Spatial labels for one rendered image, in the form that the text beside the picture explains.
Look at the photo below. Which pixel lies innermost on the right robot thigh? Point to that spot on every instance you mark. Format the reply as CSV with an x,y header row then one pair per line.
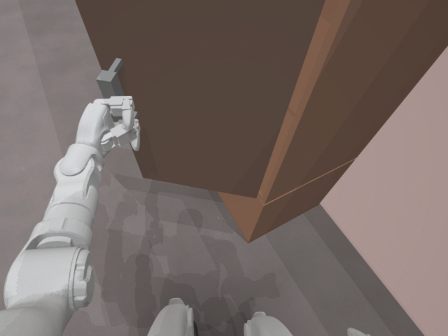
x,y
265,326

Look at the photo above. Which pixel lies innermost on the cupboard door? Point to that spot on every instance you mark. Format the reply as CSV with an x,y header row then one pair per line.
x,y
211,81

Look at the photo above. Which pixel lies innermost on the robot thigh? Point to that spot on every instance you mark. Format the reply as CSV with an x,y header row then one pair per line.
x,y
173,320
265,326

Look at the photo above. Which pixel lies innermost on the left robot upper arm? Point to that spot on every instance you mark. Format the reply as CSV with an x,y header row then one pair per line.
x,y
46,287

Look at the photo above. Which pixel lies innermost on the handle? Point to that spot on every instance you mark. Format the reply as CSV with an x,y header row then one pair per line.
x,y
109,84

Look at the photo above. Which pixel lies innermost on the left robot forearm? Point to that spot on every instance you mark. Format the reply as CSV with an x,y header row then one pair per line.
x,y
72,208

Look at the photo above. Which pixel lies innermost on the left robot thigh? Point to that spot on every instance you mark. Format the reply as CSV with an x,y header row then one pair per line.
x,y
173,320

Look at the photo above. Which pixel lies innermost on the left robot hand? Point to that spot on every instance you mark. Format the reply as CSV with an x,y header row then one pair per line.
x,y
96,127

